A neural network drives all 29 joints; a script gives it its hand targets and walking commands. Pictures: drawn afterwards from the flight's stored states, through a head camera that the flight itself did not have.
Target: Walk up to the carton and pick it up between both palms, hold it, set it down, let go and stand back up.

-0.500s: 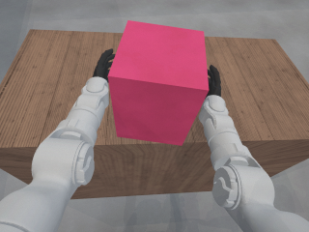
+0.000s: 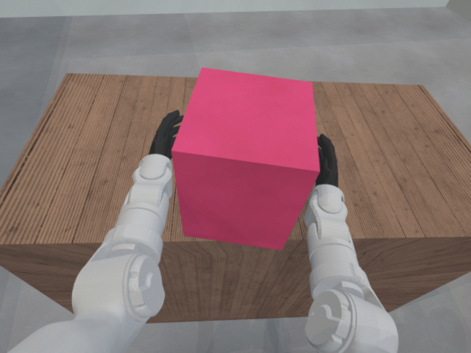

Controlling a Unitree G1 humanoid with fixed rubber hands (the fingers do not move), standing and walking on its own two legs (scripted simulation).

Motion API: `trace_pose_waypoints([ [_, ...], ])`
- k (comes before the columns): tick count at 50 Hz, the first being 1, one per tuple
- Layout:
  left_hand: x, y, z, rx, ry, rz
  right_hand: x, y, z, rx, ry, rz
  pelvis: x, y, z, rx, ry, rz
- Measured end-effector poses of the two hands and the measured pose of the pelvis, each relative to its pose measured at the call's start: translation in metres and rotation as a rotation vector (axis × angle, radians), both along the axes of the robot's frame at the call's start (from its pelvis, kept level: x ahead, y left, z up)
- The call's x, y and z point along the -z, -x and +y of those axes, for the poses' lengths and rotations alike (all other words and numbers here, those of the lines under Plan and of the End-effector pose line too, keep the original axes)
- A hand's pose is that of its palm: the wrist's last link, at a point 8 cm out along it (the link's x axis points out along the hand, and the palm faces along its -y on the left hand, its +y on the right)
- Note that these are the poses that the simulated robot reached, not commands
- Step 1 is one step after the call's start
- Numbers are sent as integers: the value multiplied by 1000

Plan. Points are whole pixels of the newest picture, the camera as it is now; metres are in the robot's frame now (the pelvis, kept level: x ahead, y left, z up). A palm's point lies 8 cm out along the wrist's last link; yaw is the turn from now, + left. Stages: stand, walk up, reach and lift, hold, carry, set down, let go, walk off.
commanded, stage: reach and lift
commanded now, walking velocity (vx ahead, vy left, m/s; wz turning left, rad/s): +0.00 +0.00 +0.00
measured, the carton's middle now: (244, 163) +0.43 -0.04 +0.06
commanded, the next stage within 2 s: none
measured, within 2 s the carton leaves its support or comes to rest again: leaves its support in 1.24 s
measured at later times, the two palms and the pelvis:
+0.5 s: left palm (162, 154) +0.43 +0.11 +0.09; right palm (324, 181) +0.37 -0.18 +0.08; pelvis +0.00 +0.00 +0.00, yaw +0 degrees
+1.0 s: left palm (162, 153) +0.43 +0.11 +0.09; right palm (324, 181) +0.37 -0.18 +0.08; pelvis +0.00 +0.00 +0.00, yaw +0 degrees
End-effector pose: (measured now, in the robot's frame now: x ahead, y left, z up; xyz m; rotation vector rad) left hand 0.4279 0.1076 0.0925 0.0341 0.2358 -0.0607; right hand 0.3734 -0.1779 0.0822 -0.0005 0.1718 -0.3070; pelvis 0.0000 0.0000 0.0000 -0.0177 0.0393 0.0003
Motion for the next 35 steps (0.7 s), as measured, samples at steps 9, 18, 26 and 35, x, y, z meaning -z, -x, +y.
trace_pose_waypoints([
  [9,0,0,0,-1,3,1,0,0,1,9,-4,-3,0,-3,0,-3,0,-9],
  [18,0,0,0,-1,0,1,1,0,1,11,-9,-5,0,-2,0,-3,1,-9],
  [26,0,0,0,-1,-1,1,1,1,1,12,-13,-7,-1,-2,0,-4,1,-4],
  [35,0,0,0,-1,-1,5,1,1,1,13,-18,-8,-1,-2,0,-5,2,0],
])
